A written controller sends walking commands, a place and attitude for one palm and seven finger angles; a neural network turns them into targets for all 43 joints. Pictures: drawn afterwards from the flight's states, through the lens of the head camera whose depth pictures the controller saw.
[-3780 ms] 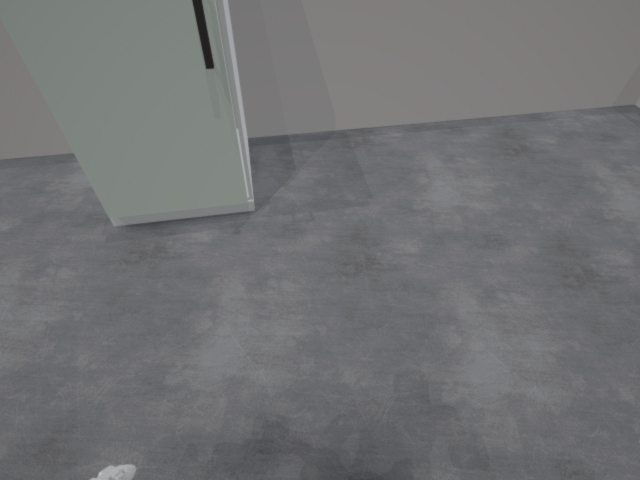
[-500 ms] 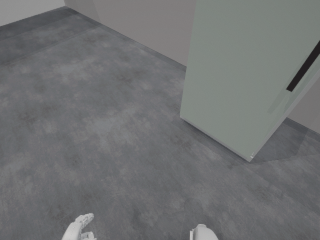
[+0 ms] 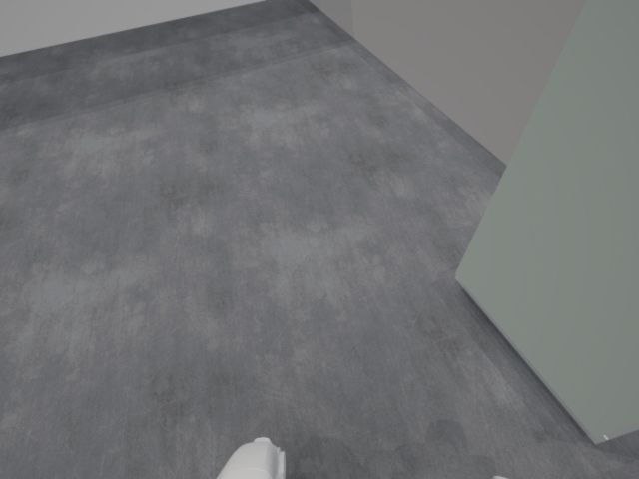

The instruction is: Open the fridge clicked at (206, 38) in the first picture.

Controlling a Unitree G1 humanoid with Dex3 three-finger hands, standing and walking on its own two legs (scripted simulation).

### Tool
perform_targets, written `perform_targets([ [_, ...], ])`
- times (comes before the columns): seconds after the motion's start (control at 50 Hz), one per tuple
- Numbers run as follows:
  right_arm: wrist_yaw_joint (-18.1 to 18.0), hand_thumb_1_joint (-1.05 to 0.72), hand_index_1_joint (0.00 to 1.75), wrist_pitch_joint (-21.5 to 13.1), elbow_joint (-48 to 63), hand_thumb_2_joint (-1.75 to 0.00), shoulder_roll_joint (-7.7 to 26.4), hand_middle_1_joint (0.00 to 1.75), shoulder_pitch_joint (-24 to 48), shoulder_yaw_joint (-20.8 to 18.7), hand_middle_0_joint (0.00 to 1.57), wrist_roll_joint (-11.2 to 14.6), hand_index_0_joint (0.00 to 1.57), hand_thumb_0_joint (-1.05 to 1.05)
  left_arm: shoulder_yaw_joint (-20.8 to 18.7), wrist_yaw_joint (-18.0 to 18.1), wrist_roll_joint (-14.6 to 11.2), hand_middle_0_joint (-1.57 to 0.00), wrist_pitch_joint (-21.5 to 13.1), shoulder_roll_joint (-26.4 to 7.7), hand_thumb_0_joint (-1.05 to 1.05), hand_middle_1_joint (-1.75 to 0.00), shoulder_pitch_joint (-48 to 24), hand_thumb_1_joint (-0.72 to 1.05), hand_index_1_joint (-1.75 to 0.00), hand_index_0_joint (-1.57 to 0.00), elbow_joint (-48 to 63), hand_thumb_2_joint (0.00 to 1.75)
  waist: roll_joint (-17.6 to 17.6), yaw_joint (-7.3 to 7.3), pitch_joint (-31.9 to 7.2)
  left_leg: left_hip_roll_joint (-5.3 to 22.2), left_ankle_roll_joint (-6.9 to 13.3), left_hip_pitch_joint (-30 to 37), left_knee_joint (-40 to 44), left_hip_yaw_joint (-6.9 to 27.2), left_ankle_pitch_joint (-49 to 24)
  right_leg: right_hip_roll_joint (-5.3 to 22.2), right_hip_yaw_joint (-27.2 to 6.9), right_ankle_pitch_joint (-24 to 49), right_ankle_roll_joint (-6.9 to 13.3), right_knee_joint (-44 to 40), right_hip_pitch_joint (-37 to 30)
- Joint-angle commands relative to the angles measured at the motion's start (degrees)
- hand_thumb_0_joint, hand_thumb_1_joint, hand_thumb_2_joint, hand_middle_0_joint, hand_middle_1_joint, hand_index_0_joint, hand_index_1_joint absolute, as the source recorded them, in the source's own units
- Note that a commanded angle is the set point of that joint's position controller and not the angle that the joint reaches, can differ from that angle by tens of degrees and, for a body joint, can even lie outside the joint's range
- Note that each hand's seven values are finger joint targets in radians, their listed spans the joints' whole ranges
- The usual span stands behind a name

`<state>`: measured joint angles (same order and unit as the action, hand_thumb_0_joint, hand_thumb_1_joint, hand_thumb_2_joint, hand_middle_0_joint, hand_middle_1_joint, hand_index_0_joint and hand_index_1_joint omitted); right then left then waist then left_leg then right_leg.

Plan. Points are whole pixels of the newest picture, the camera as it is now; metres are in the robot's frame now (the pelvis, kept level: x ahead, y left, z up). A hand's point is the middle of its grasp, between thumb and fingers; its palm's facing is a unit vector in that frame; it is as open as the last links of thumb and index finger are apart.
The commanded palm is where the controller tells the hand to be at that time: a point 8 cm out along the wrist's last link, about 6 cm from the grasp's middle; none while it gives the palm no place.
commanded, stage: walk to a spot facing it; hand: right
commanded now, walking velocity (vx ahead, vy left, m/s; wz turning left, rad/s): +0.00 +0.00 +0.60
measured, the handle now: out of the picture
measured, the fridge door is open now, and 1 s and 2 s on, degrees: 0 0 0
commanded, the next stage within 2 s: turn to face it in 1.68 s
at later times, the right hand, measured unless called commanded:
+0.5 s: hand (449, 440) +0.21 -0.17 -0.17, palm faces -0.24 +0.95 -0.20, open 7.3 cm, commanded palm none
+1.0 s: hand (400, 400) +0.26 -0.10 -0.16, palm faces -0.57 +0.77 -0.28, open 7.3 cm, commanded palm none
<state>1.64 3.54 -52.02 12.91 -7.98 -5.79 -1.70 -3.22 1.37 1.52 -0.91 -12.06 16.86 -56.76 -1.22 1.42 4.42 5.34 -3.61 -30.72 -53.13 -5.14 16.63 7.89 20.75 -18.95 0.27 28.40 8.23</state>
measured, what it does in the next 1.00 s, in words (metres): steps on the spot, turning left: left foot, then right foot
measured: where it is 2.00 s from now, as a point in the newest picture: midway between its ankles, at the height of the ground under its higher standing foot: outside the picture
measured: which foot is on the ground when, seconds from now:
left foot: up 0.00-0.08, down 0.10-0.50, up 0.52-0.94, down 0.96-1.00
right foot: down 0.00-0.10, up 0.12-0.48, down 0.50-0.96, up 0.98-1.00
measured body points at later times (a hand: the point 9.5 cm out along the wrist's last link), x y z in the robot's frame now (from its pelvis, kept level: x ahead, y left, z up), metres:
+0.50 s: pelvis +0.06 -0.01 -0.01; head +0.10 -0.01 +0.44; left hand +0.10 +0.26 -0.14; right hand +0.23 -0.22 -0.16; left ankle +0.06 +0.13 -0.74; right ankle +0.11 -0.12 -0.74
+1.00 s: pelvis +0.05 +0.01 -0.02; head +0.08 +0.06 +0.43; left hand -0.08 +0.23 -0.17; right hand +0.29 -0.14 -0.14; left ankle -0.01 +0.09 -0.74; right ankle +0.10 -0.12 -0.72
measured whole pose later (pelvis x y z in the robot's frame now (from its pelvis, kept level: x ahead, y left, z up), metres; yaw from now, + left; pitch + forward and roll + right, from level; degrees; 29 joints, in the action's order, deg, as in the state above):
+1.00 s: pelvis +0.05 +0.01 -0.02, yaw +37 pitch +1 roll +0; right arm 0.9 1.7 -50.9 12.4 -8.1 -3.9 -1.2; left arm -4.1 0.2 1.0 2.5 -14.0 14.6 -53.8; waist 3.2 1.7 5.8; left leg 0.9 1.4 -17.5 -36.4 -5.7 19.1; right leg 12.5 15.2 -27.3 -3.8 46.3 18.1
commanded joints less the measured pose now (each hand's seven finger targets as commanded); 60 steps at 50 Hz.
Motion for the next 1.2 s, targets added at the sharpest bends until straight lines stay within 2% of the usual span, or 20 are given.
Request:
perform_targets([
  [0.0,0.2,-0.9,0.3,-1.8,5.5,-0.9,1.2,0.3,3.5,0.4,0.2,0.0,0.2,0.0,-2.5,-0.3,0.4,-0.2,-0.4,-9.3,0.0,-0.3,2.3,0.9,-0.3,-0.2,3.0,0.9,11.7,1.4,-3.4,-2.0,1.7,4.5,10.8,-2.1,3.0,15.5,-6.5,33.3,4.6,-3.5,-4.2],
  [0.06,-0.6,-0.9,0.3,-3.8,2.7,-0.9,7.4,0.3,-8.7,-0.7,0.2,-0.2,0.2,0.0,-2.5,-1.1,-0.5,-0.2,0.1,-9.6,0.0,-0.3,2.3,0.9,-0.3,-0.2,4.6,0.9,1.8,-5.36,-11.7,-0.3,5.7,29.3,26.0,2.0,-14.8,12.3,-2.5,31.9,-1.5,21.0,5.9],
  [0.08,-1.6,-0.9,0.3,-4.6,1.7,-0.9,15.0,0.3,-13.5,-2.1,0.2,0.0,0.2,0.0,-1.2,-1.4,-0.8,-0.2,0.2,-4.9,0.0,-0.3,2.7,0.9,-0.3,-0.2,7.6,0.9,-16.4,-6.59,-16.1,16.6,13.0,42.9,26.8,26.2,-46.1,1.9,-3.4,-13.2,-5.6,37.3,25.6],
  [0.1,-2.4,-0.9,0.3,-4.1,1.2,-0.9,16.8,0.3,-15.0,-2.2,0.2,1.5,0.2,0.0,-1.0,-0.3,-1.0,-0.2,0.9,-5.9,0.0,-0.3,-0.6,0.9,-0.3,-0.2,8.8,0.9,-11.8,-7.36,-17.4,21.4,17.8,39.6,26.1,27.7,-61.3,0.6,-14.1,-20.2,-5.8,45.8,27.6],
  [0.22,-3.2,-0.9,0.3,-3.1,5.4,-0.9,9.9,0.3,1.8,-0.3,0.2,0.8,0.2,0.0,-0.7,0.0,-0.2,-0.2,3.1,-5.3,0.0,-0.3,0.6,0.9,-0.3,-0.2,6.0,0.9,-5.8,0.38,-8.4,8.3,12.9,18.9,31.1,13.9,-31.4,1.0,-17.8,-4.7,-6.5,36.5,20.3],
  [0.38,-2.3,-0.9,0.3,-2.2,5.7,-0.9,11.5,0.3,0.4,-1.2,0.2,0.3,0.2,0.0,-0.8,-0.1,-1.0,-0.2,2.1,-4.7,0.0,-0.3,-4.3,0.9,-0.3,-0.2,9.1,0.9,-9.3,-1.39,-8.0,6.0,13.2,15.7,30.3,21.8,-21.8,-4.0,-16.5,-4.6,-5.4,16.6,13.3],
  [0.44,-2.2,-0.9,0.3,-1.6,6.3,-0.9,10.8,0.3,2.1,-1.2,0.2,0.8,0.2,0.0,-0.9,0.4,-1.2,-0.2,1.3,-5.1,0.0,-0.3,-0.1,0.9,-0.3,-0.2,8.4,0.9,-8.5,1.06,-9.4,3.3,9.5,12.9,25.4,22.4,-21.0,-5.1,-15.6,3.4,-4.6,0.9,3.6],
  [0.46,-2.1,-0.9,0.3,-1.3,7.1,-0.9,8.4,0.3,2.0,-0.8,0.2,1.1,0.2,0.0,-1.3,0.6,-1.0,-0.2,0.7,-7.4,0.0,-0.3,1.8,0.9,-0.3,-0.2,8.0,0.9,-1.5,1.94,-10.3,-0.5,6.8,7.8,20.2,19.7,-14.7,-0.6,-19.9,5.9,-3.1,-6.8,-3.3],
  [0.48,-1.5,-0.9,0.3,-1.0,8.3,-0.9,4.6,0.3,-0.2,-0.2,0.2,1.6,0.2,0.0,-2.2,0.5,-0.2,-0.2,0.6,-13.2,0.0,-0.3,0.6,0.9,-0.3,-0.2,9.2,0.9,16.2,0.94,-8.8,-8.7,2.8,-3.7,7.9,11.6,7.1,14.4,-35.5,8.4,2.1,-13.0,-7.0],
  [0.5,-1.4,-0.9,0.3,-0.8,8.3,-0.9,5.4,0.3,-0.7,-0.3,0.2,0.7,0.2,0.0,-2.3,0.2,-0.1,-0.2,1.0,-14.8,0.0,-0.3,-1.7,0.9,-0.3,-0.2,10.3,0.9,20.7,0.55,-6.8,-7.2,1.2,-3.8,-5.5,8.2,17.4,22.4,-40.2,4.3,6.1,-15.4,-0.3],
  [0.56,0.0,-0.9,0.3,-0.8,5.9,-0.9,6.7,0.3,-1.7,-1.7,0.2,0.0,0.2,0.0,-1.0,0.6,0.2,-0.2,0.1,-9.3,0.0,-0.3,-8.4,0.9,-0.3,-0.2,11.8,0.9,9.4,-2.07,-2.1,-4.4,0.0,-3.2,-17.8,7.7,7.7,13.1,-26.6,10.6,5.3,-13.6,5.0],
  [0.6,0.3,-0.9,0.3,-0.5,5.1,-0.9,5.4,0.3,-2.9,-1.3,0.2,0.3,0.2,0.0,-1.1,0.7,-0.1,-0.2,0.0,-8.5,0.0,-0.3,-7.7,0.9,-0.3,-0.2,11.5,0.9,10.2,-1.77,-4.3,-3.6,-0.8,-3.4,-17.9,6.0,5.7,11.0,-19.4,19.4,4.9,-11.0,0.6],
  [0.82,0.3,-0.9,0.3,-0.7,6.1,-0.9,2.9,0.3,2.1,0.1,0.2,0.5,0.2,0.0,-3.2,-0.3,0.1,-0.2,0.8,-10.9,0.0,-0.3,-0.6,0.9,-0.3,-0.2,6.7,0.9,14.0,2.03,-5.6,-2.8,-0.2,4.2,5.2,-0.9,9.8,14.9,-11.5,30.0,6.1,-5.9,-5.7],
  [0.9,-0.4,-0.9,0.3,-2.0,4.8,-0.9,4.4,0.3,-3.0,0.0,0.2,0.5,0.2,0.0,-3.7,-0.9,-0.2,-0.2,1.1,-11.5,0.0,-0.3,-1.6,0.9,-0.3,-0.2,6.3,0.9,11.6,-1.02,-8.5,-4.4,2.3,16.7,23.8,-2.6,-2.1,14.2,-7.0,29.3,1.5,4.3,-2.3],
  [0.92,-0.9,-0.9,0.3,-2.7,3.5,-0.9,8.0,0.3,-7.5,-0.6,0.2,0.3,0.2,0.0,-3.3,-1.2,-0.6,-0.2,1.2,-10.0,0.0,-0.3,-1.5,0.9,-0.3,-0.2,7.0,0.9,3.4,-3.67,-10.7,0.2,4.4,27.1,30.3,3.6,-12.3,12.0,-5.2,21.6,-1.9,14.4,5.3],
  [0.94,-1.8,-0.9,0.3,-3.5,2.5,-0.9,15.0,0.3,-10.8,-1.8,0.2,-0.1,0.2,0.0,-1.8,-1.4,-0.7,-0.2,1.4,-5.0,0.0,-0.3,-3.3,0.9,-0.3,-0.2,10.1,0.9,-16.4,-5.45,-10.5,15.3,10.7,36.7,32.2,25.2,-36.1,2.9,-5.3,-14.0,-5.2,27.8,24.9],
  [0.96,-2.4,-0.9,0.3,-2.9,1.9,-0.9,16.6,0.3,-13.2,-2.1,0.2,1.1,0.2,0.0,-1.3,-0.5,-0.7,-0.2,2.4,-5.6,0.0,-0.3,-6.0,0.9,-0.3,-0.2,11.3,0.9,-13.6,-6.57,-11.4,19.2,15.3,33.2,30.7,26.4,-46.2,0.9,-15.0,-19.6,-5.3,36.3,27.4],
  [0.98,-2.8,-0.9,0.3,-2.9,2.1,-0.9,15.7,0.3,-10.6,-2.4,0.2,1.0,0.2,0.0,-1.2,0.1,-0.9,-0.2,2.5,-5.3,0.0,-0.3,-6.8,0.9,-0.3,-0.2,11.0,0.9,-16.4,-5.34,-11.2,15.9,15.5,32.3,30.7,25.5,-43.3,0.6,-18.7,-17.0,-5.1,39.5,29.0],
  [1.04,-2.9,-0.9,0.3,-2.8,4.6,-0.9,9.9,0.3,-1.8,-0.5,0.2,1.1,0.2,0.0,-1.5,-0.3,-0.3,-0.2,3.0,-6.4,0.0,-0.3,-6.0,0.9,-0.3,-0.2,8.1,0.9,-6.9,-1.55,-6.6,8.5,12.6,24.9,31.0,16.6,-32.8,1.1,-19.3,-4.4,-6.2,38.5,25.6],
  [1.18,-2.0,-0.9,0.3,-3.5,3.6,-0.9,11.0,0.3,-3.9,-0.5,0.2,0.8,0.2,0.0,-1.4,-1.0,0.2,-0.2,2.8,-7.2,0.0,-0.3,-7.6,0.9,-0.3,-0.2,8.7,0.9,-6.2,-2.52,-4.7,6.8,13.7,23.3,37.4,22.9,-5.2,-0.9,-18.6,-1.9,-6.8,29.6,24.9],
])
